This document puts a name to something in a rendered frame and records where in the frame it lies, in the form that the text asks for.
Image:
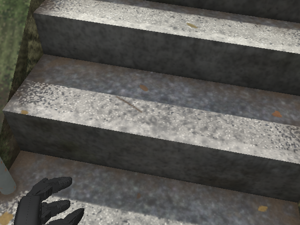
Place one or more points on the left robot hand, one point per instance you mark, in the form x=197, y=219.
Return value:
x=32, y=211

